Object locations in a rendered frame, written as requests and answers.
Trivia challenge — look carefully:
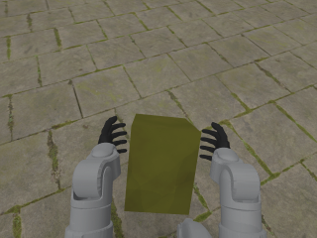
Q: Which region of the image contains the robot left hand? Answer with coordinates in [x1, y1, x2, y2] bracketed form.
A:
[98, 116, 127, 154]

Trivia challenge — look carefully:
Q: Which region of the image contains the robot right hand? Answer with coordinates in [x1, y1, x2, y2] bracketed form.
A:
[199, 122, 231, 161]

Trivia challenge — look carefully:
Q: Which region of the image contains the robot right thigh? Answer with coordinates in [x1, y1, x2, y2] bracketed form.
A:
[176, 220, 212, 238]

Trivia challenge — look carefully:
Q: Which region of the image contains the robot left forearm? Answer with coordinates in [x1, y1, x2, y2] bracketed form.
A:
[64, 142, 121, 238]

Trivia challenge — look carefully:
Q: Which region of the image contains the carton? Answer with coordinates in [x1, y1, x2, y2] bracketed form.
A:
[124, 113, 202, 215]

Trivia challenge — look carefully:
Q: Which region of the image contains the robot right forearm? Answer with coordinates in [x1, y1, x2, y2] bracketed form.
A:
[209, 147, 267, 238]

